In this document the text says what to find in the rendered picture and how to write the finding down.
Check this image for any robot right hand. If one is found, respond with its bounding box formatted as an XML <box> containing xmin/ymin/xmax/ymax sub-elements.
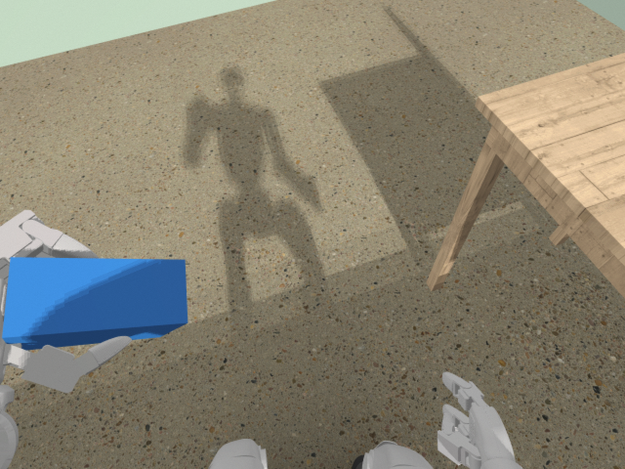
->
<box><xmin>437</xmin><ymin>371</ymin><xmax>516</xmax><ymax>469</ymax></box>

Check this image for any robot right shin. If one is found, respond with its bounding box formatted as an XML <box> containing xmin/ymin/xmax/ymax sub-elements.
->
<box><xmin>374</xmin><ymin>441</ymin><xmax>397</xmax><ymax>449</ymax></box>

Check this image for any table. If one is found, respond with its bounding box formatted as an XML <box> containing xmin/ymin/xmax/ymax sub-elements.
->
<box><xmin>427</xmin><ymin>53</ymin><xmax>625</xmax><ymax>299</ymax></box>

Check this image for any robot right thigh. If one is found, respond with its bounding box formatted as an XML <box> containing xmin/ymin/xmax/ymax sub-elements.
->
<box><xmin>362</xmin><ymin>444</ymin><xmax>434</xmax><ymax>469</ymax></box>

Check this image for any robot left hand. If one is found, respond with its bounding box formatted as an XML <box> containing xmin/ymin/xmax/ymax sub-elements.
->
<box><xmin>0</xmin><ymin>210</ymin><xmax>132</xmax><ymax>393</ymax></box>

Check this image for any sponge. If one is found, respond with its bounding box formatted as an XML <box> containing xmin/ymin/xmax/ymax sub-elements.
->
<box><xmin>2</xmin><ymin>257</ymin><xmax>188</xmax><ymax>350</ymax></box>

